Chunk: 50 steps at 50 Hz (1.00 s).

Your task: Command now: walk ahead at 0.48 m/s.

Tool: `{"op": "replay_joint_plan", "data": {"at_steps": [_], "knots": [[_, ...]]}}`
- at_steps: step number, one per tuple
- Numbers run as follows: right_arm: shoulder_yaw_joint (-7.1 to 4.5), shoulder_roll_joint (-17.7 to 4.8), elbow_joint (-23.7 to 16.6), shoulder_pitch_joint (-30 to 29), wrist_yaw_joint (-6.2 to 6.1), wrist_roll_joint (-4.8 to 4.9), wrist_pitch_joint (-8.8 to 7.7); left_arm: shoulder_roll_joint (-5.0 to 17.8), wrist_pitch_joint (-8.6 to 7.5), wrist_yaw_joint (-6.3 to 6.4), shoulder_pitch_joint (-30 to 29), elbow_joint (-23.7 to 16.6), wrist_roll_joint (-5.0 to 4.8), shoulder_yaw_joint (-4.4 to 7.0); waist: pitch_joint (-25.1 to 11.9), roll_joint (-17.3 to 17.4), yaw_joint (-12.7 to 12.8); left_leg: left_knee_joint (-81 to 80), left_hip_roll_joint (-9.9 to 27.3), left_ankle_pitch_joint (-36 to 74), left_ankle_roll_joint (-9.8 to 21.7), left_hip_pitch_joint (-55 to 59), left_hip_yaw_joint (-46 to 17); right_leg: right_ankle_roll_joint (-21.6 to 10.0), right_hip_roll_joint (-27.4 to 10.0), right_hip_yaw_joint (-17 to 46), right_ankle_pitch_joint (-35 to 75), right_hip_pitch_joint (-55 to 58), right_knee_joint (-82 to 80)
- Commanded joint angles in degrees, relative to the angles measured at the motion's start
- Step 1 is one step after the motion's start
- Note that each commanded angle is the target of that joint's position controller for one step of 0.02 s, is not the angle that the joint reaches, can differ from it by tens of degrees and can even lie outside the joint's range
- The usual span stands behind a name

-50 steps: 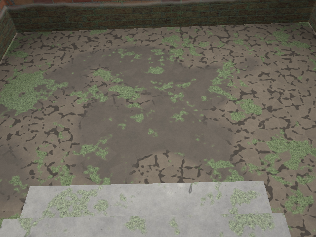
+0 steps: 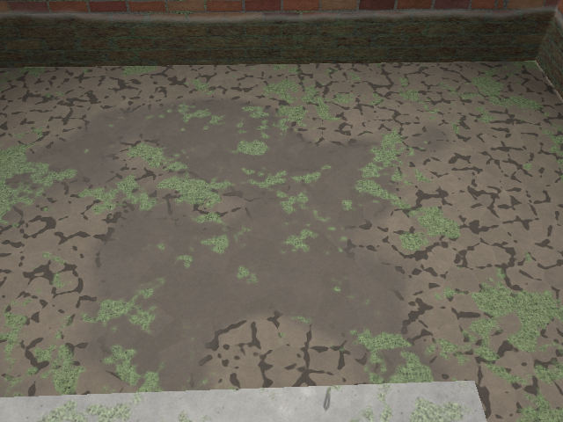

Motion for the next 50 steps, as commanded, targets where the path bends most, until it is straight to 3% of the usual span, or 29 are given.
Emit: {"op": "replay_joint_plan", "data": {"at_steps": [1, 2, 3, 4, 5, 6, 7, 9, 11, 12, 13, 14, 16, 20, 21, 23, 24, 26, 27, 28, 30, 31, 34, 37, 38, 39, 43, 45, 50], "knots": [[-4.91, -14.98, 7.16, 30.69, 0.82, -0.34, 0.43, 3.16, -0.52, -2.21, -0.21, -7.96, -1.64, 1.36, -9.67, 2.27, -10.22, 10.87, 19.72, 45.11, 23.39, 49.01, -29.61, 1.72, 3.77, 9.45, 9.16, -50.24, 29.22], [-5.32, -13.36, 7.27, 22.08, 0.70, 0.06, -0.07, 6.72, -0.65, -1.06, -7.27, -10.36, -2.76, 2.49, 0.10, -0.62, -9.05, 4.87, 22.24, 17.56, 21.10, 38.04, -30.41, 1.76, -2.12, 9.49, 16.64, -59.55, 24.68], [-2.45, -5.64, 7.39, 16.95, 1.05, 0.55, -0.22, 8.36, -0.30, 0.69, -9.35, -10.44, -2.04, 2.63, 1.67, -5.55, -5.86, 2.29, 20.29, -4.57, 17.94, 25.75, -28.26, 0.36, -6.37, 10.16, 23.90, -56.93, 17.96], [1.62, 5.04, 5.05, 8.56, 0.15, -1.08, -1.22, 4.23, -0.27, 1.70, -9.74, -9.20, 0.18, 1.30, 5.27, -10.66, -0.57, 0.07, 14.05, -2.60, 12.31, 9.01, -19.54, -1.85, -12.64, 15.14, 43.95, -47.10, -7.12], [2.19, 5.57, 5.37, 7.38, -0.61, -1.55, -1.63, 2.84, 0.54, 1.65, -9.42, -8.04, 0.87, 0.84, 10.08, -2.39, 0.68, -2.15, 11.06, -0.57, 12.70, -6.16, -17.15, -3.42, -14.72, 12.56, 48.21, -37.57, -14.60], [2.67, 6.17, 6.07, 8.37, -1.30, 0.39, -1.91, 4.04, 1.06, 0.58, -10.38, -6.88, 1.26, 1.00, 9.19, -4.34, -1.36, -2.51, 9.60, -1.63, 14.03, -14.31, -13.79, -2.59, -14.44, 9.40, 57.44, -30.17, -27.72], [2.25, 2.07, 8.56, 13.92, -1.15, 1.77, -2.00, 2.90, 1.85, -0.08, -13.40, -7.05, 0.77, 1.06, 6.13, -0.65, -2.89, -1.38, 6.77, -4.84, 14.46, -17.02, -12.62, -1.12, -12.83, 5.35, 58.95, -25.25, -27.35], [1.84, -3.00, 10.65, 18.72, -1.10, 0.26, -2.92, 2.97, 1.37, -0.92, -11.21, -6.93, 0.48, 0.24, 3.16, -2.60, -1.74, 5.28, 7.64, 3.82, 14.76, -18.00, -15.63, 1.18, -10.64, 4.57, 60.69, -22.98, -23.12], [3.00, -0.31, 14.13, 28.44, -3.64, 1.60, -4.28, 5.15, 0.76, 0.04, -23.10, -10.05, 1.83, 0.07, 4.24, -4.00, -9.23, 12.15, 9.61, -0.99, 12.77, 9.02, -20.68, 3.73, -14.20, 10.41, 69.95, -47.57, -41.45], [4.02, 1.60, 11.33, 24.59, -4.68, 2.43, -4.12, 6.76, 0.18, 0.35, -25.36, -9.60, 1.68, -0.26, 3.09, -6.95, -9.40, 17.00, 5.32, -6.34, 10.15, 2.10, -16.02, 3.66, -13.36, 8.13, 82.92, -39.46, -54.39], [4.65, 1.37, 11.27, 23.83, -3.90, 0.76, -3.34, 4.53, 0.51, 0.99, -25.59, -10.08, 1.10, -0.67, 1.94, -3.49, -7.37, 16.46, 1.73, -10.50, 8.23, -15.70, -11.87, 2.94, -11.67, 3.88, 87.74, -18.59, -52.23], [4.40, 0.06, 10.56, 19.98, -2.43, -0.62, -2.80, 4.95, 0.98, 0.76, -24.19, -11.09, 0.70, -0.56, 3.14, -0.99, -4.76, 14.75, 1.18, -15.47, 8.11, -28.37, -10.54, 2.12, -9.42, 1.46, 86.54, -6.60, -47.43], [4.23, -1.69, 9.56, 18.08, -1.40, 0.68, -2.62, 8.48, 2.03, 0.27, -25.21, -12.84, 1.38, 0.42, 7.56, -2.25, -3.56, 16.35, 3.03, -17.15, 8.17, -28.67, -13.66, 2.71, -8.62, 1.37, 74.64, -3.97, -46.82], [2.56, -4.68, 12.99, 26.60, -3.71, 3.60, -0.82, 6.88, 1.82, -0.10, -33.25, -14.06, 0.26, -0.19, 9.90, -1.06, -11.68, 28.61, 4.96, 1.75, 6.57, 4.43, -19.25, 2.88, -8.73, 1.28, 59.91, -14.25, -74.97], [2.71, -3.30, 13.77, 27.18, -2.97, 3.12, -0.37, 7.73, 1.06, 0.45, -23.45, -9.24, -0.92, 0.66, 7.09, -4.13, -8.97, 37.66, 0.58, -1.05, 4.61, 1.31, -14.71, 2.59, -8.74, 0.79, 69.34, -0.46, -80.00], [3.27, -1.13, 14.76, 25.27, 3.23, 0.52, 1.51, 15.71, 0.79, 1.63, 17.12, 1.95, -1.00, 5.46, -3.46, -14.08, 8.69, 70.99, -4.91, -7.22, -1.79, -26.12, -10.37, -6.49, -16.47, 1.93, 101.92, 48.01, -73.25], [2.81, 3.49, 13.31, 31.68, 4.44, 3.05, 0.94, 20.72, 1.40, 0.30, 17.10, 1.34, -2.11, 6.78, -22.11, -22.68, 2.62, 95.31, -7.70, -49.46, -6.32, -36.23, -3.82, -19.10, -28.70, 9.62, 133.59, 67.99, -52.86], [1.59, -3.65, 2.98, 13.63, 4.16, 4.99, 1.08, 17.74, 2.57, -0.06, 4.21, -2.59, 0.02, 7.30, -15.20, -7.49, 4.99, 95.41, -2.73, -50.37, -7.63, -55.42, -3.82, -19.90, -32.05, 16.77, 110.49, 58.41, -56.94], [2.57, -1.02, 2.76, 13.77, 2.74, 5.01, 1.02, 10.10, 2.79, -0.48, -6.81, -5.45, -0.71, 4.09, -8.90, 0.24, -1.01, 82.31, 3.28, -39.45, -6.13, -47.20, -9.00, -14.52, -30.82, 14.69, 89.06, 36.48, -61.34], [2.94, 0.95, 3.85, 13.85, 1.97, 4.84, 0.82, 4.67, 2.38, -1.05, -13.40, -6.26, -2.05, 1.43, 0.73, -0.25, -6.22, 70.54, 5.59, -33.14, -6.21, -33.71, -9.41, -11.87, -26.40, 9.45, 90.16, 12.36, -64.14], [2.14, 1.08, 6.31, 14.69, 1.39, 1.65, 0.09, 5.62, -0.58, 1.32, -17.45, -7.20, -2.52, 2.25, 8.18, -9.51, -9.23, 55.38, 3.96, -10.85, -4.81, -15.73, -4.36, -10.10, -13.97, 0.67, 77.56, -13.50, -71.34], [0.97, -0.22, 9.46, 17.96, 2.56, 1.04, 0.31, 5.67, -1.38, 1.26, -16.54, -6.88, -2.87, 1.78, 5.84, -3.76, -9.29, 40.49, 4.44, 3.47, -5.04, -10.16, -4.34, -10.27, -12.49, -2.09, 72.24, -16.55, -70.41], [0.41, 0.03, 11.46, 25.44, 3.37, 1.56, 0.56, 12.90, -1.81, 0.46, -18.97, -7.03, -0.37, 3.38, 0.35, -7.69, -12.52, 45.03, 1.32, 9.23, -7.69, 5.04, -1.77, -8.47, -12.42, 0.95, 72.00, -24.31, -60.54], [-2.31, -4.42, 10.19, 25.63, 1.34, 3.26, -0.55, 11.62, -1.01, -1.25, -27.23, -9.18, -2.90, 2.13, 0.16, -4.80, -15.29, 35.21, 0.74, 1.30, -10.46, 11.09, -1.75, -5.06, -14.91, 4.40, 73.55, -20.92, -52.76], [-1.75, -5.11, 8.38, 18.83, 0.97, 4.31, -0.63, 11.90, -0.37, -1.70, -25.05, -9.13, -4.88, 2.82, -0.47, -1.45, -11.71, 24.36, 1.41, 3.30, -9.01, 8.34, -2.31, -2.69, -13.33, 3.64, 68.31, -13.49, -50.56], [-1.78, -9.86, 5.08, 5.32, 0.80, 6.13, -0.43, 14.83, 0.81, -1.22, -9.28, -7.42, -7.19, 5.27, -0.78, 5.33, 0.52, 15.16, 2.26, 16.72, -4.31, -0.40, -6.75, 0.66, -7.31, -0.33, 51.97, -2.92, -52.50], [-2.39, -8.28, 3.25, -2.50, 0.51, 5.61, 0.79, 13.39, 1.60, 1.85, -12.20, -7.73, -5.66, 6.48, 2.84, 1.11, 1.37, 9.78, 0.38, -9.92, -2.35, -8.24, -6.90, 1.57, -5.32, -3.14, 29.78, 2.05, -57.42], [-2.87, -8.21, 5.57, 1.19, 1.36, 6.56, 1.00, 10.56, 1.35, 0.33, -14.41, -6.56, -5.96, 5.80, 4.14, -1.92, -1.15, 9.76, -0.26, -6.69, -3.40, -5.95, -4.93, 2.35, -5.51, -1.75, 36.57, 4.08, -59.36], [-3.49, -8.54, 6.32, 0.64, 1.34, 5.94, 1.09, 12.89, 1.04, 0.02, -18.47, -6.53, -5.45, 6.92, -2.61, -2.60, -2.96, 11.31, -0.24, 13.43, -3.67, 1.09, -2.49, 3.05, -5.00, -2.28, 56.91, 10.82, -58.77]]}}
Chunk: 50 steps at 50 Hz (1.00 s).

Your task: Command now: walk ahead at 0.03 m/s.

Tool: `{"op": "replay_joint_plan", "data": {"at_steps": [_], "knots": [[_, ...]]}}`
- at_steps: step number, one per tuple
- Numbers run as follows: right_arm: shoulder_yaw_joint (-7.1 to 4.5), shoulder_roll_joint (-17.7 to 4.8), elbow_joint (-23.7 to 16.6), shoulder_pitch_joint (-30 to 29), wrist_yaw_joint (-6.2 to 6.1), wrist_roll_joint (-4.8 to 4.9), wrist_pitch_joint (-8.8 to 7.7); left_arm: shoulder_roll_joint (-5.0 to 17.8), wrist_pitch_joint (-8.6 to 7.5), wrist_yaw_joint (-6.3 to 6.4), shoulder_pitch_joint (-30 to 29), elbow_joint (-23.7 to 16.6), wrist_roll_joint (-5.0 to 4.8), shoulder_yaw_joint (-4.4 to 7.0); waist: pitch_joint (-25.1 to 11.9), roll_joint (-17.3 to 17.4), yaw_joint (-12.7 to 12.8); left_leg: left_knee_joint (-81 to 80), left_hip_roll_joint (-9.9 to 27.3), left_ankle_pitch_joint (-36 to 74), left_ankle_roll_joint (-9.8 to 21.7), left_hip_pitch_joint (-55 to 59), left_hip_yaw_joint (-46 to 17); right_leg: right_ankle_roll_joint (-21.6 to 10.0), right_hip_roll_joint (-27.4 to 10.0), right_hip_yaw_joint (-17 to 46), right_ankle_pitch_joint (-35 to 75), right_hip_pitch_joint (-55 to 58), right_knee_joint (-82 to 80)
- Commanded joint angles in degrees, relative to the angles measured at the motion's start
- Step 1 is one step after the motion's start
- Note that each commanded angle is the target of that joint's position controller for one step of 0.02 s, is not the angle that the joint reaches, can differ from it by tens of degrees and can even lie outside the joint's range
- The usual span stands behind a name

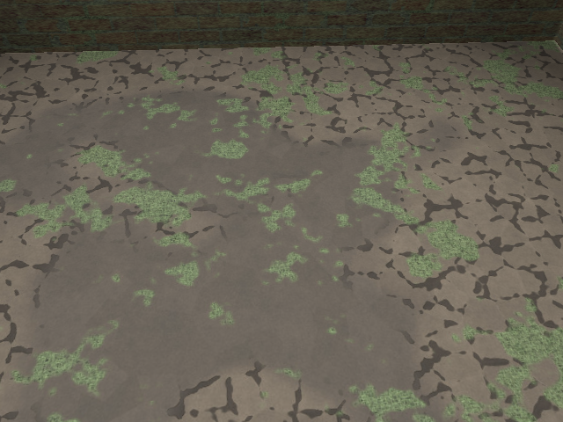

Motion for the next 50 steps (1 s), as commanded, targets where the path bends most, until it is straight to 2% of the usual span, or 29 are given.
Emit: {"op": "replay_joint_plan", "data": {"at_steps": [1, 7, 10, 14, 26, 27, 28, 29, 30, 31, 33, 34, 35, 36, 37, 38, 39, 40, 41, 42, 43, 44, 45, 46, 47, 48, 49, 50], "knots": [[-1.79, -7.27, -1.54, 0.68, -0.02, -0.11, -0.21, 5.75, -0.18, 0.23, 2.68, -0.52, 0.30, 1.52, -5.05, 1.14, 0.37, -4.49, 0.57, 33.40, 1.41, 3.51, 0.29, 0.44, -0.97, 1.36, 31.30, 5.95, -4.07], [-2.70, -9.09, -1.46, -2.91, 0.23, -0.50, -0.14, 6.13, 0.54, 0.54, 1.70, 1.05, 0.69, 1.85, -3.19, 0.83, 0.00, -6.75, 0.17, 29.13, 1.71, 6.34, 0.33, 0.95, -1.26, 1.31, 24.73, 3.45, -6.21], [-2.66, -8.83, -1.56, -4.34, -0.06, -0.27, -0.26, 6.03, 0.51, 0.72, 2.07, 2.21, 0.49, 1.73, -3.01, 0.78, -0.06, -7.50, -0.09, 29.25, 1.84, 8.01, 0.13, 1.21, -1.63, 1.10, 24.20, 2.49, -6.44], [-2.90, -9.91, -0.83, -4.52, 0.14, -0.86, -0.28, 6.61, 0.86, 0.78, 1.72, 3.21, 1.06, 1.93, -1.87, 0.43, 0.13, -8.88, -0.29, 26.96, 2.30, 8.64, 0.12, 1.24, -1.65, 1.04, 19.95, 2.03, -7.60], [-2.68, -9.02, 1.20, -2.94, 0.15, -0.80, -0.20, 5.36, 1.29, 1.19, 3.71, 6.42, 1.34, 1.86, 0.44, -0.09, 0.65, -11.81, -0.94, 22.49, 3.17, 8.64, 0.19, 0.87, -2.03, 0.92, 16.58, 3.17, -9.71], [-3.53, -11.04, 1.60, -1.26, -0.20, -1.29, -0.17, 7.19, 1.34, 1.50, 4.99, 6.76, 1.84, 2.62, 0.39, 0.09, 0.58, -12.56, -1.01, 13.27, 4.32, 8.79, 0.02, -0.05, -1.67, 0.59, 7.80, 3.07, -9.88], [-4.37, -12.74, 1.85, 0.06, -0.70, -2.18, -0.27, 8.60, 1.33, 1.95, 5.94, 6.95, 2.80, 3.36, 2.54, 0.50, 0.45, -14.14, -0.33, -0.64, 6.44, 7.21, -1.76, -1.67, -1.82, 1.34, -4.28, 1.43, -10.35], [-4.76, -12.50, 2.11, 1.71, -1.25, -3.00, -0.50, 8.32, 1.19, 2.49, 6.91, 7.21, 3.70, 3.63, 5.83, 0.57, 0.12, -15.69, 0.91, -14.10, 8.82, 4.64, -4.47, -3.97, -2.82, 3.41, -13.50, -0.75, -10.74], [-4.64, -10.75, 2.41, 3.63, -1.85, -3.56, -0.86, 6.44, 0.86, 3.01, 8.43, 7.47, 4.32, 3.40, 8.50, 0.81, 0.04, -16.09, 2.29, -21.41, 11.25, 2.44, -7.33, -6.37, -3.79, 5.55, -18.83, -2.26, -10.11], [-4.06, -8.06, 2.71, 5.21, -2.38, -3.73, -1.26, 3.77, 0.40, 3.46, 9.50, 7.62, 4.44, 2.81, 9.28, 1.32, -0.06, -15.86, 3.87, -23.21, 13.24, 1.89, -9.92, -7.88, -4.28, 6.60, -19.58, -2.70, -8.48], [-3.10, -4.47, 2.21, 6.00, -3.53, -3.61, -2.15, -1.11, -0.83, 3.83, 8.66, 6.92, 4.33, 1.17, 7.04, 3.31, -0.79, -14.60, 6.68, -18.35, 16.00, 4.18, -14.16, -8.57, -3.83, 6.21, -13.09, -3.38, -2.65], [-2.78, -3.67, 1.27, 5.73, -4.16, -3.62, -2.30, -2.29, -1.32, 3.83, 6.84, 5.66, 4.31, 0.60, 4.94, 4.53, -1.23, -14.43, 8.23, -11.79, 17.47, 6.53, -16.80, -8.20, -2.56, 5.05, -8.25, -4.44, 1.25], [-2.66, -3.77, 0.94, 7.52, -4.64, -3.78, -2.21, -3.06, -1.56, 3.90, 4.72, 4.30, 4.47, 0.36, 4.04, 5.23, -2.37, -14.89, 9.99, -4.85, 19.15, 8.56, -19.28, -7.61, -1.01, 3.84, -4.48, -6.08, 5.84], [-2.71, -5.36, 1.39, 9.39, -4.69, -3.45, -2.12, -2.96, -2.03, 3.79, 4.93, 3.60, 4.38, 0.31, 3.82, 5.47, -2.45, -14.69, 12.59, -3.40, 20.93, 9.70, -22.63, -6.17, 0.29, 2.89, -3.76, -7.98, 8.74], [-2.44, -5.72, 2.09, 10.96, -4.74, -3.41, -2.08, -2.03, -2.37, 3.97, 4.32, 2.71, 4.30, 0.34, 5.33, 4.59, -2.56, -13.26, 14.04, -3.27, 21.44, 9.91, -24.03, -5.13, 0.10, 3.50, -5.44, -10.24, 10.04], [-2.08, -5.24, 2.88, 11.29, -4.60, -3.51, -2.38, -1.00, -2.79, 4.09, 5.70, 2.53, 4.65, 0.55, 6.25, 3.61, -1.77, -8.91, 13.26, -4.48, 20.81, 8.28, -21.87, -4.76, 0.01, 3.48, -6.73, -10.23, 10.61], [-2.17, -5.31, 2.33, 9.40, -4.24, -3.79, -2.71, -0.48, -3.16, 3.94, 11.10, 3.97, 4.67, 0.72, 5.89, 1.90, 0.46, -3.09, 10.82, -5.24, 19.82, 3.73, -18.21, -5.05, -0.54, 3.75, -3.46, -5.65, 8.69], [-2.52, -5.88, 0.36, 4.34, -3.52, -4.28, -3.06, -0.34, -3.59, 4.05, 20.13, 6.78, 5.05, 0.89, 5.41, -3.31, 4.54, 7.09, 5.68, -6.91, 17.94, -7.47, -11.45, -6.26, -1.33, 5.22, 5.02, 5.63, 5.40], [-2.87, -5.95, -3.53, -3.33, -2.35, -5.40, -3.61, 1.29, -3.93, 4.61, 32.34, 10.02, 5.97, 1.23, 3.07, -12.30, 10.49, 27.27, -4.40, -1.93, 13.13, -22.53, -0.10, -10.78, -5.42, 16.99, 14.16, 20.68, -3.28], [-1.55, -0.69, -6.60, -8.77, -0.83, -5.31, -4.40, 3.70, -4.31, 4.47, 41.19, 12.17, 6.74, 1.09, 2.83, -11.45, 14.44, 41.34, -8.95, -16.89, 9.34, -39.74, -3.62, -17.61, -15.41, 38.80, 22.26, 30.17, -9.18], [-0.16, 2.51, -10.83, -13.24, -0.64, -3.31, -4.70, 4.37, -4.50, 4.20, 41.15, 13.91, 7.42, 0.82, 11.34, -2.11, 13.16, 37.29, -5.67, -12.72, 8.81, -54.43, -12.28, -19.63, -21.06, 43.80, 15.87, 29.74, -10.85], [0.30, 1.31, -9.78, -9.69, -1.32, -3.09, -4.40, 2.27, -4.10, 3.87, 32.93, 13.38, 7.42, 0.23, 13.36, 2.14, 7.75, 34.79, 0.53, -3.11, 7.66, -56.28, -13.68, -17.69, -21.38, 38.44, 16.08, 26.97, -8.08], [-0.34, -0.88, -7.57, -4.11, -2.09, -3.35, -3.93, 0.25, -3.62, 3.50, 28.13, 12.51, 6.47, -0.23, 11.02, 1.83, 4.89, 35.47, 2.53, 1.47, 7.10, -49.86, -10.16, -17.65, -18.88, 32.72, 19.91, 19.69, -5.92], [-0.15, -0.81, -6.25, 0.29, -2.40, -4.07, -3.17, -2.59, -3.28, 3.77, 25.66, 12.40, 6.39, -0.90, 10.31, 0.39, 2.74, 34.54, 3.55, 4.82, 7.17, -44.34, -7.80, -17.31, -16.85, 27.69, 22.54, 11.44, -5.65], [2.18, 2.38, -5.66, -0.01, -2.57, -7.50, -2.62, -12.79, -3.63, 5.21, 17.43, 8.22, 7.14, -4.75, 9.51, 3.16, 2.29, 15.66, 8.59, 30.29, 6.74, -37.96, -12.70, -11.79, -11.54, 19.54, 15.54, 3.51, -5.04], [1.54, 0.90, -5.24, -0.69, -2.72, -7.21, -2.13, -11.11, -3.79, 5.99, 16.31, 6.53, 5.34, -4.48, 7.44, -2.65, 2.27, 8.94, 5.61, 39.57, 5.77, -27.17, -6.03, -10.44, -5.53, 14.12, 10.54, -4.61, -3.01], [2.09, 2.12, -6.09, 1.16, -2.05, -6.34, -1.93, -8.19, -4.31, 5.95, 16.03, 6.81, 6.21, -4.45, 6.64, -1.66, 1.37, 3.79, 3.97, 56.90, 5.97, -9.89, -1.76, -8.15, -1.37, 7.63, 4.36, -21.49, -0.81], [2.15, 2.97, -5.63, 2.77, -1.39, -5.73, -1.38, -4.69, -4.70, 4.75, 16.44, 6.82, 6.92, -4.35, 6.33, -4.33, -0.05, 7.41, 2.27, 56.72, 4.69, 3.88, 0.71, -7.34, -0.69, 5.68, -2.10, -33.20, -2.07]]}}
Over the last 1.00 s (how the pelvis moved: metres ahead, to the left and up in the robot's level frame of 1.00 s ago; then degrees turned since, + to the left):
0.39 -0.01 -0.21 2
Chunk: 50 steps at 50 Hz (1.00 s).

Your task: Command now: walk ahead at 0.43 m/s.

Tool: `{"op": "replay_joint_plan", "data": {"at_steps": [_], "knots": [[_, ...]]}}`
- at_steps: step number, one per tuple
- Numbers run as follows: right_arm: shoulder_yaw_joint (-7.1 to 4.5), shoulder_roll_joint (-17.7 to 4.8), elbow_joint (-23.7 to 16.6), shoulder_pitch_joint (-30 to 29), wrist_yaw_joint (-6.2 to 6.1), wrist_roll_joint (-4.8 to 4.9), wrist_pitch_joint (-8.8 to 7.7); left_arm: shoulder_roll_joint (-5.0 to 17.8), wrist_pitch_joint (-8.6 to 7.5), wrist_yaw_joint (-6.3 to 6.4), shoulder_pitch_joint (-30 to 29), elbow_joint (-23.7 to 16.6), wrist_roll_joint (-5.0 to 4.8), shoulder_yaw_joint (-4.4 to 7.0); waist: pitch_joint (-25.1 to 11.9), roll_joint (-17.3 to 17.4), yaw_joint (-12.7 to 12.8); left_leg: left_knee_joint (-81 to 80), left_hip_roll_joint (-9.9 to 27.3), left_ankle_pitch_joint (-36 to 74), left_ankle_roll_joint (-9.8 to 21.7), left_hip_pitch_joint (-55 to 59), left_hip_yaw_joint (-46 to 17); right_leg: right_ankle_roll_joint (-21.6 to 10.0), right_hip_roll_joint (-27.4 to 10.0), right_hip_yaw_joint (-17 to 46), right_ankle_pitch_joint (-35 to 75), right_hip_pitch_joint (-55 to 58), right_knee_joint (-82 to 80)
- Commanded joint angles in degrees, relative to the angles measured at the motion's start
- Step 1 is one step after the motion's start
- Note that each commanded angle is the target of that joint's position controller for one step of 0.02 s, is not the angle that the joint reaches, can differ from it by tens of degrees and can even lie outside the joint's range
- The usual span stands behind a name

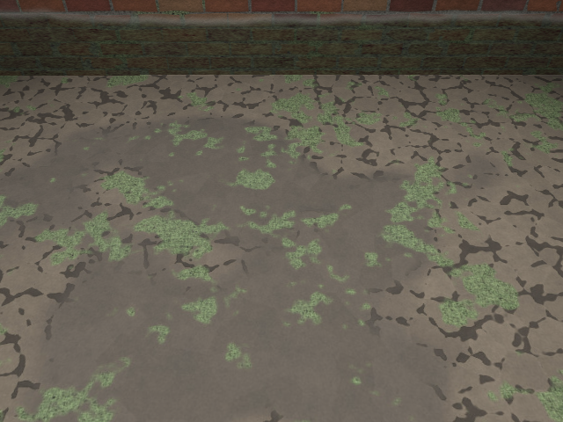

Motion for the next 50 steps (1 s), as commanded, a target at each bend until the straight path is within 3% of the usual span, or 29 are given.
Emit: {"op": "replay_joint_plan", "data": {"at_steps": [1, 4, 5, 7, 8, 9, 10, 11, 12, 13, 14, 15, 17, 18, 20, 21, 23, 25, 28, 29, 30, 32, 33, 34, 36, 38, 40, 43, 50], "knots": [[0.30, -1.94, -3.17, 2.87, 0.86, 1.50, 0.43, 5.79, -2.58, -1.00, -7.62, -4.97, 0.93, -0.87, 6.83, -6.27, -5.43, -1.07, -2.18, 20.02, -3.12, 37.14, 6.32, -5.04, -5.95, 2.68, 13.27, -47.36, -12.33], [0.18, -5.50, -4.59, 3.28, 0.45, -1.20, 0.75, 12.85, -2.89, -2.38, -2.01, -4.08, -1.60, 0.73, 9.30, -3.61, -5.36, -1.64, -5.52, -3.48, -6.74, 38.74, 10.40, -8.03, -8.39, 8.98, 17.72, -36.57, -1.85], [-0.26, -7.65, -3.77, 1.56, 0.66, -0.29, 1.56, 13.68, -1.94, -2.38, -2.41, -3.42, -2.67, 1.45, 12.05, -2.22, -4.56, -19.34, -1.17, -10.99, -5.44, 26.47, 4.03, -7.77, -11.17, 11.72, 23.42, -19.62, 4.23], [-1.59, -10.13, 3.18, 14.83, -0.03, 1.82, 1.42, 14.38, 0.59, -3.85, -2.33, -3.40, -2.04, 2.29, 9.83, -0.38, -7.07, -39.26, -1.28, -2.41, -3.31, 30.80, 6.54, -8.50, -9.20, 14.16, 39.26, -4.25, 20.87], [-2.77, -11.88, 7.80, 28.62, -0.42, 0.85, 0.08, 14.89, 1.29, -5.84, -2.31, -4.66, 0.82, 2.64, 5.34, 4.64, -11.44, -34.47, -1.21, 1.50, -0.08, 47.72, 7.11, -7.77, -6.35, 13.48, 48.67, -11.70, 37.14], [-3.30, -14.24, 10.70, 40.42, -0.23, -1.51, 0.00, 4.05, 1.55, -7.26, 7.64, -2.77, 0.63, 1.16, -10.36, 16.27, -11.17, -9.93, 9.26, 39.81, 15.19, 76.11, -3.10, -2.81, 3.09, 11.29, -2.10, -34.16, 71.42], [-3.47, -14.99, 11.34, 42.34, 1.06, -2.91, -0.51, 4.13, 0.85, -7.33, 2.00, -7.82, -2.16, 1.30, -12.92, 3.97, -12.57, -10.47, 14.65, 43.33, 20.64, 80.71, -15.99, -0.71, 5.96, 10.66, -6.84, -50.59, 78.97], [-4.86, -18.79, 9.86, 35.09, 1.45, -2.39, -1.07, 6.33, 0.27, -6.35, -9.66, -15.12, -3.91, 1.69, -3.60, 3.08, -13.72, -18.90, 20.69, 17.85, 24.04, 75.24, -26.75, 0.94, 3.57, 10.56, -2.35, -65.72, 74.86], [-3.66, -13.90, 7.57, 21.41, 1.36, -0.35, -1.11, 9.47, 0.28, -5.06, -15.50, -17.63, -3.39, 2.07, 5.25, -5.29, -9.76, -26.13, 21.19, -17.56, 18.33, 60.31, -26.10, -0.54, -6.00, 13.54, 9.83, -68.64, 61.20], [-0.65, -5.93, 6.73, 15.87, 1.74, 0.08, -0.63, 10.25, 0.71, -3.67, -14.72, -15.77, -1.95, 2.46, 9.49, -7.72, -6.21, -28.89, 16.28, -30.64, 16.40, 42.77, -21.31, -3.08, -8.83, 12.97, 16.02, -61.28, 55.51], [3.09, 3.60, 3.59, 7.08, 0.54, -1.49, -1.28, 6.85, 1.29, -2.78, -11.30, -14.01, 0.22, 0.80, 13.21, -7.76, 0.15, -33.04, 12.76, -25.41, 11.94, 22.93, -15.60, -5.43, -15.66, 17.64, 34.95, -48.16, 31.88], [3.79, 4.39, 1.98, 4.71, -0.28, 0.09, -2.16, 6.08, 2.02, -2.97, -11.70, -12.46, 0.85, 0.57, 15.38, -4.02, -0.36, -35.27, 9.76, -22.23, 12.44, 6.73, -9.50, -4.71, -16.78, 13.23, 43.53, -34.36, 17.62], [2.77, -2.61, 7.21, 14.55, -0.51, 2.03, -2.92, 5.85, 3.50, -4.11, -15.18, -13.61, 0.09, 0.15, 8.94, 1.46, -2.67, -32.32, 5.46, -28.43, 12.74, 2.81, -8.14, -1.17, -13.78, 6.72, 43.33, -26.47, 18.47], [2.56, -4.78, 7.37, 16.43, -0.46, 0.87, -3.22, 4.89, 2.96, -4.90, -11.35, -13.20, 0.21, -0.85, 7.45, -0.85, -1.55, -26.96, 5.19, -27.00, 12.45, -0.73, -7.33, -0.39, -12.36, 5.64, 47.64, -21.87, 21.73], [3.11, -3.85, 8.61, 22.42, -3.21, 0.84, -4.89, 7.01, 2.16, -5.03, -22.56, -16.70, 0.91, -1.55, 6.51, -3.98, -8.60, -17.28, 5.76, -24.49, 11.14, 25.96, -10.13, 2.32, -15.86, 11.59, 66.49, -46.12, -0.46], [3.77, -2.85, 7.26, 21.36, -3.96, 0.60, -4.85, 8.45, 2.28, -4.05, -26.48, -17.81, 0.26, -1.78, 4.35, -6.27, -9.82, -12.81, 2.04, -29.82, 7.83, 21.12, -5.70, 2.41, -16.44, 10.50, 78.00, -37.51, -12.17], [4.07, -4.70, 6.91, 19.12, -1.36, -0.71, -3.68, 10.29, 3.57, -3.69, -25.00, -18.50, -0.21, -1.30, 6.83, -0.47, -5.83, -15.91, 1.46, -40.75, 8.01, 0.33, -5.41, 1.60, -12.64, 4.27, 73.89, -16.18, -5.96], [4.07, -5.21, 6.92, 21.07, -0.33, 0.66, -3.40, 13.55, 4.42, -3.76, -29.13, -20.05, 0.45, -0.93, 12.21, -2.16, -6.87, -14.12, 5.12, -43.34, 9.05, 6.86, -11.32, 2.24, -13.70, 6.26, 63.25, -21.59, -9.09], [2.57, -7.39, 9.66, 28.49, -2.16, 3.02, -1.63, 9.99, 3.55, -4.33, -39.15, -22.20, 0.21, -3.14, 13.21, -3.02, -14.65, -5.53, 4.49, -37.90, 8.22, 28.07, -15.66, 3.16, -13.43, 6.46, 56.43, -26.74, -30.80], [-0.15, -9.35, 9.13, 21.96, -4.57, 8.57, 1.33, 12.81, 2.01, -3.66, -43.12, -23.00, -14.02, 0.49, 14.32, -5.70, -13.75, 1.13, 1.71, -24.44, 5.18, 25.64, -15.58, 4.16, -9.64, 8.74, 52.63, -23.93, -30.49], [-0.33, -9.46, 9.54, 21.05, -5.31, 7.54, 2.74, 13.43, 1.62, -3.40, -31.95, -19.47, -14.58, 0.76, 9.26, -5.84, -8.67, 11.24, 0.86, -21.11, 4.13, 26.54, -13.32, 2.82, -11.07, 8.53, 59.39, -14.91, -34.67], [0.17, -2.04, 12.48, 25.01, -4.09, 6.62, 1.62, 16.32, 2.60, -2.46, -2.70, -9.66, -10.23, 3.63, -4.33, -9.33, 1.39, 40.64, -8.17, -45.71, -1.07, 3.54, -7.49, -0.33, -16.15, 7.66, 81.55, 23.01, -20.57], [0.65, 1.34, 12.14, 28.02, -3.92, 9.79, 0.74, 17.98, 3.27, -2.01, 5.58, -6.68, -8.23, 3.92, -14.67, -16.25, 4.01, 66.16, -10.23, -67.43, -3.99, -14.94, -6.00, -5.03, -25.25, 10.76, 89.00, 43.84, -3.66], [0.40, -2.55, 6.53, 25.03, -3.84, 11.47, -0.81, 20.72, 4.23, -1.56, 5.92, -7.10, -8.48, 5.19, -21.99, -19.19, 5.23, 75.50, -6.00, -63.35, -5.69, -25.27, -5.40, -10.93, -32.18, 22.39, 69.76, 46.55, -5.64], [-0.33, -2.61, -0.25, 10.43, -5.56, 11.79, -0.65, 17.57, 3.68, -0.96, -3.44, -7.46, -7.48, 4.98, -11.83, -7.52, 2.53, 64.39, -1.32, -42.34, -5.54, -30.34, -0.13, -13.58, -33.62, 31.63, 23.44, 25.43, -25.55], [-0.82, -1.42, -1.38, 7.56, -6.38, 10.00, 1.73, 10.87, 2.19, -0.54, -15.01, -9.17, -5.71, 2.48, -1.90, -1.10, -3.73, 55.30, 2.07, -30.51, -4.40, -23.28, -3.59, -10.78, -33.38, 31.26, 24.44, 2.98, -28.89], [-1.16, 0.82, -2.36, 7.19, -5.83, 8.48, 3.27, 7.82, 1.95, -0.62, -21.42, -9.62, -5.53, 1.28, 7.02, -5.53, -7.64, 37.46, 2.22, -25.54, -3.72, -13.27, -4.94, -4.52, -24.74, 13.15, 31.79, -17.60, -30.98], [-2.40, -2.48, -5.86, 2.52, -4.93, 7.03, 2.75, 11.21, 2.00, 1.88, -18.28, -8.77, -4.72, 2.11, 4.15, -10.58, -7.08, 15.14, 1.41, -13.36, -5.99, -4.41, -2.96, -4.70, -20.55, 4.64, 37.67, -17.42, -33.24], [-1.48, -3.27, -13.52, -15.09, -0.48, 7.26, 2.66, 15.85, 2.93, 2.92, -10.32, -7.78, -7.40, 5.26, 6.27, -4.43, -1.38, -7.18, 0.58, -14.09, -1.67, -8.16, 1.64, -3.18, -24.49, 0.57, 42.06, 4.56, -32.48]]}}
Over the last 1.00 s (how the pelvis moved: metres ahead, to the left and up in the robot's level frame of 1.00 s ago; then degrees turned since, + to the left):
0.12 -0.01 -0.05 0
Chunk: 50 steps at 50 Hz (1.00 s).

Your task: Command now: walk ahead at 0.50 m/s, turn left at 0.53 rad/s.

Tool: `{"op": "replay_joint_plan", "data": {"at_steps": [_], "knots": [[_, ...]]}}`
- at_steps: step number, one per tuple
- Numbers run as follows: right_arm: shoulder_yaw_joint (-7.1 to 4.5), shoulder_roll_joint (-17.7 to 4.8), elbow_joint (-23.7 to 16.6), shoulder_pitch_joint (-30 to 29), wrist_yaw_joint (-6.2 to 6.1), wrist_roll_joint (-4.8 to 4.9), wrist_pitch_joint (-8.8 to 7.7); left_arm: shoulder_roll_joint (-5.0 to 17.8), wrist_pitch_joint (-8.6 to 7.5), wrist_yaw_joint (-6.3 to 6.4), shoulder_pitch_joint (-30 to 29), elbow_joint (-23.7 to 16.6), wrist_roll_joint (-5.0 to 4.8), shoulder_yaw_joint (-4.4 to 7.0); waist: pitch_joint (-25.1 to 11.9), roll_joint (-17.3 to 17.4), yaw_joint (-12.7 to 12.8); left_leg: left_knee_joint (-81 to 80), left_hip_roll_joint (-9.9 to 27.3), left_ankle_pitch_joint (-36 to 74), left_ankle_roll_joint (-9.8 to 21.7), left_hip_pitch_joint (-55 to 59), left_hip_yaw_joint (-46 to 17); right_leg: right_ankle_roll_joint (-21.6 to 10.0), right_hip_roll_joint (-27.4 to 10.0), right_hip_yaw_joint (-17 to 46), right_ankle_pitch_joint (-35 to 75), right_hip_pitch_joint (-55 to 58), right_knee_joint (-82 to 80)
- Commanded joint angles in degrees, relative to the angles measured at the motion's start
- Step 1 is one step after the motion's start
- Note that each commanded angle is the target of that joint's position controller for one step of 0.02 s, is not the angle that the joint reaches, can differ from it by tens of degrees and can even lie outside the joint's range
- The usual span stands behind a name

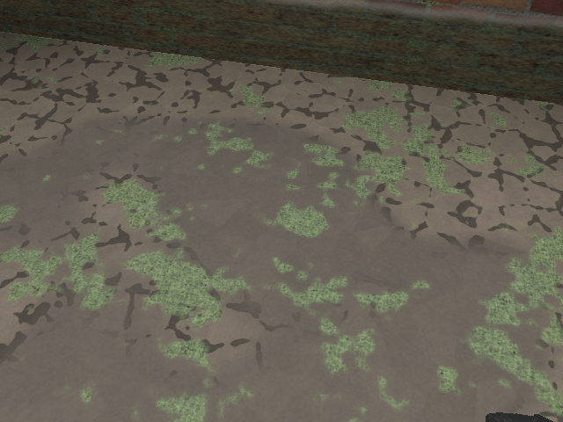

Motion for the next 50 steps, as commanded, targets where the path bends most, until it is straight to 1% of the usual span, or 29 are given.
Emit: {"op": "replay_joint_plan", "data": {"at_steps": [1, 3, 5, 6, 7, 8, 9, 10, 11, 12, 15, 19, 23, 27, 28, 29, 30, 31, 32, 33, 35, 37, 39, 42, 46, 47, 48, 49, 50], "knots": [[0.82, 0.31, -5.91, -7.30, 1.60, 0.24, -0.16, 9.46, -0.06, 0.09, -0.68, -3.23, -0.69, 2.70, 7.68, -3.38, -0.46, -5.21, 0.06, -5.90, 2.14, -3.13, 1.98, -7.35, -18.19, 8.16, 26.88, 3.22, -8.53], [0.43, -0.75, -6.80, -7.34, 2.10, -0.04, -0.19, 11.22, 0.51, -0.21, -1.44, -4.00, -0.51, 3.41, 5.93, -5.18, -1.58, -8.80, -3.48, -13.76, 4.07, 4.94, 7.06, -5.78, -16.83, 4.22, 43.20, 4.35, -2.07], [-2.43, -6.13, -3.44, 6.51, 2.04, 0.03, -0.20, 12.46, 0.59, -0.34, -1.72, -5.10, -0.42, 3.58, -2.93, -5.61, -8.92, -13.19, -9.42, -10.37, 6.84, 28.69, 10.29, -3.68, -13.70, -0.16, 59.15, -0.46, 17.90], [-4.94, -13.23, -1.09, 17.48, 0.85, 0.21, 0.03, 10.78, -0.23, -0.29, -2.33, -7.36, 0.77, 2.95, -9.63, 1.18, -12.80, -13.20, 0.02, -4.04, 11.42, 50.48, -6.73, -0.46, -10.82, -1.05, 41.78, -19.13, 39.03], [-5.35, -19.26, -1.07, 19.37, 0.75, 0.12, -0.36, 3.34, -3.13, -1.98, 0.76, -10.81, 1.31, 0.46, -18.73, 13.55, -7.44, -24.21, 14.03, -14.81, 22.05, 68.57, -41.43, 1.79, 1.46, 8.90, -9.05, -41.29, 58.53], [-4.50, -15.41, -0.71, 25.38, 0.24, -1.10, -0.24, 8.48, -5.63, -2.76, -7.43, -12.25, -1.03, 1.82, -21.23, 7.75, -12.46, -29.67, 14.29, -19.97, 20.61, 72.24, -45.21, 0.09, 0.88, 18.12, -7.28, -48.87, 61.61], [-3.73, -12.33, -0.31, 20.65, -0.13, -1.23, -0.60, 9.69, -6.12, -2.62, -11.44, -13.62, -2.25, 2.39, -12.21, 7.35, -10.93, -29.50, 12.67, -14.25, 17.90, 65.81, -35.85, -1.23, -1.30, 16.99, -2.19, -53.76, 59.21], [-3.16, -10.37, -2.21, 13.88, -0.24, -0.58, -0.89, 9.27, -6.03, -1.73, -12.38, -13.72, -1.02, 2.31, -7.40, 0.65, -7.73, -29.30, 9.83, -6.80, 15.84, 54.76, -28.25, -1.54, -3.70, 16.88, 2.38, -49.42, 53.86], [-2.77, -8.87, -3.68, 8.14, -0.02, -0.67, -1.25, 9.64, -5.30, -0.99, -11.81, -13.46, 0.26, 2.93, -4.90, -1.48, -4.24, -29.74, 7.55, 0.52, 14.34, 44.20, -22.49, -1.23, -5.47, 16.58, 4.47, -42.60, 48.81], [-2.40, -7.51, -4.33, 5.75, 0.03, -0.88, -1.45, 9.67, -4.24, -0.80, -10.26, -13.72, 0.47, 3.45, -4.14, -1.41, -1.64, -30.99, 5.70, 3.29, 13.75, 37.80, -19.46, -0.92, -6.62, 16.92, 5.18, -37.29, 45.97], [-2.38, -7.48, -3.50, 7.76, -0.77, 0.02, -2.04, 6.95, -2.41, -0.82, -12.75, -16.59, 1.02, 3.44, -2.74, -1.48, -0.44, -33.07, 3.53, 7.73, 14.01, 30.75, -15.64, 0.82, -5.61, 15.28, 8.31, -34.05, 37.32], [-3.28, -9.39, -2.66, 11.67, -2.37, 0.13, -0.77, 4.24, -2.62, -1.10, -22.20, -20.32, 1.39, 2.33, -1.03, 0.55, -3.22, -28.79, -1.52, 20.44, 9.90, 26.52, -9.68, 1.61, 0.10, 12.97, 21.60, -28.63, 16.82], [-3.42, -8.83, -2.00, 15.40, -3.19, 0.66, 0.88, 5.52, -2.04, -2.02, -27.54, -22.84, 0.33, 2.27, -2.21, 3.06, -5.44, -24.51, -1.14, 13.54, 6.28, 29.08, -14.92, 1.44, 3.87, 14.42, 26.76, -24.41, 7.38], [-3.32, -7.29, -5.15, 10.59, -3.68, 0.63, 1.03, 9.17, -2.87, -2.02, -20.95, -22.50, 1.07, 3.32, -4.52, 4.44, -0.62, -12.86, -3.00, 10.06, 3.86, 33.71, -20.22, -1.58, 2.22, 16.80, 28.52, -15.06, -2.91], [-2.52, -4.79, -7.03, 9.72, -3.33, -0.16, 0.78, 11.43, -3.13, -1.61, -15.02, -21.80, 2.29, 3.81, -10.95, 0.85, 1.27, -0.56, -6.33, 2.08, 1.47, 27.36, -17.28, -5.08, -5.46, 21.55, 42.65, -0.52, -0.67], [-1.49, -0.83, -6.07, 20.23, -3.05, -1.13, 0.54, 12.43, -2.54, -1.29, -11.97, -22.01, 3.42, 3.39, -18.63, -13.22, -2.47, 16.15, -14.48, -39.98, -1.97, 14.25, -11.94, -14.94, -20.47, 35.92, 70.80, 17.22, 5.17], [-1.44, -6.52, -5.73, 27.15, -2.27, -0.17, 0.16, 12.45, -2.16, -1.87, -10.43, -21.13, 1.75, 3.72, -25.99, -19.15, -4.10, 27.44, -11.94, -44.00, -3.11, 7.95, -12.77, -22.66, -28.58, 50.73, 55.95, 21.84, 3.31], [-2.44, -10.63, -4.36, 23.25, -2.31, 0.01, 0.96, 8.72, -1.69, -1.90, -13.62, -23.38, 1.27, 2.95, -21.43, -11.44, -2.08, 32.44, -9.43, -38.71, -4.96, 5.80, -12.23, -21.48, -23.86, 47.86, 41.02, 16.72, 0.59], [-2.50, -10.70, -4.85, 17.17, -2.68, -0.29, 2.29, 5.97, -0.83, -2.00, -16.36, -23.48, 1.46, 1.80, -14.34, -6.76, -1.25, 32.34, -8.11, -34.38, -6.02, 4.42, -9.24, -18.40, -18.99, 40.81, 32.83, 9.76, -0.55], [-2.25, -9.10, -5.10, 14.37, -3.08, -1.04, 3.43, 4.37, 0.07, -2.20, -18.05, -23.28, 1.69, 0.76, -9.85, -4.46, -1.92, 29.86, -6.72, -32.07, -6.62, 6.27, -7.55, -16.65, -15.42, 36.98, 28.31, 1.65, -2.43], [-1.45, -5.30, -5.78, 13.83, -2.98, -1.60, 4.18, 4.49, 1.30, -2.81, -21.72, -22.80, 1.60, 0.45, -3.23, -6.79, -5.33, 15.42, -4.32, -29.38, -6.68, 14.96, -3.51, -12.82, -8.53, 30.14, 24.82, -12.13, -5.60], [-0.77, -2.98, -6.32, 12.58, -3.41, -1.61, 3.37, 8.39, 2.05, -2.90, -21.08, -22.95, 1.05, 2.12, -3.44, -10.16, -4.69, 3.86, -6.06, -30.56, -7.06, 20.61, 0.52, -12.59, -5.49, 27.39, 29.88, -13.71, -6.17], [-0.81, -3.63, -6.16, 11.48, -3.75, -1.29, 2.97, 10.62, 2.52, -2.54, -18.64, -22.94, 0.61, 3.24, -6.13, -11.20, -3.73, -1.81, -6.39, -26.96, -7.05, 22.63, -0.33, -13.86, -6.99, 30.15, 27.16, -10.28, -5.80], [-1.35, -5.31, -5.93, 10.09, -3.80, -0.90, 3.07, 10.78, 3.37, -2.01, -17.68, -23.81, 0.15, 3.60, -5.74, -11.83, -3.42, -7.26, -6.44, -22.33, -5.89, 24.46, -1.60, -13.54, -8.32, 34.89, 15.09, -10.87, -7.26], [-2.01, -5.68, -5.60, 10.79, -2.81, -1.32, 2.44, 10.24, 4.69, -0.92, -15.89, -24.19, -0.99, 3.83, -3.84, -10.57, -5.06, -21.42, -5.92, -15.39, -2.04, 34.89, -0.18, -9.22, -4.64, 34.80, 1.86, -18.41, -5.76], [-2.62, -8.03, -5.80, 13.02, -3.03, -2.22, 2.36, 8.78, 4.57, -0.76, -15.62, -24.66, -0.91, 3.46, -4.31, -7.14, -5.75, -23.78, 0.91, -15.65, 0.63, 41.12, -5.09, -6.53, -2.35, 32.49, -2.01, -25.04, -0.90], [-3.79, -12.57, -5.07, 13.69, -2.94, -3.67, 2.43, 7.27, 4.15, -0.88, -18.40, -27.43, -1.47, 3.15, -1.62, 8.80, -5.09, -28.63, 10.21, -15.69, 6.83, 38.17, -15.76, -3.33, 5.29, 20.29, -5.40, -33.24, 10.11], [-3.77, -11.94, -6.76, 10.62, -2.88, -4.77, 1.92, 9.57, 3.41, -1.06, -17.67, -27.44, -0.69, 3.95, -1.27, 13.57, -5.26, -32.08, 18.62, -5.86, 12.40, 35.91, -24.17, -0.97, 5.99, 17.27, -10.45, -35.16, 24.82], [-2.98, -9.32, -8.09, 7.58, -3.32, -4.55, 1.26, 11.57, 3.34, -1.34, -15.57, -26.01, -0.46, 5.07, -1.90, 9.36, -3.83, -30.63, 18.17, 1.92, 12.92, 36.07, -21.60, 0.20, 4.70, 19.32, -9.42, -35.52, 35.17]]}}
Over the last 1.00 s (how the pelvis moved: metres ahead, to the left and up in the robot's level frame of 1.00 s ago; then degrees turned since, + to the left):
0.57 -0.02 -0.30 12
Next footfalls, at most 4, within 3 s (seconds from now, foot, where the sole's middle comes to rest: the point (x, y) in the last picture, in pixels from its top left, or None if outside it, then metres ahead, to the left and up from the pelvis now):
0.10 left None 0.24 0.12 -0.77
0.56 right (290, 419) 0.53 0.03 -0.77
0.92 left None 0.38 0.22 -0.77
1.32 right None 0.42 -0.04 -0.76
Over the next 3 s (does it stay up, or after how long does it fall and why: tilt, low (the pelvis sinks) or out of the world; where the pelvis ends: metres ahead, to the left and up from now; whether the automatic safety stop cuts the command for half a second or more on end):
stays up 0.38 0.10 0.01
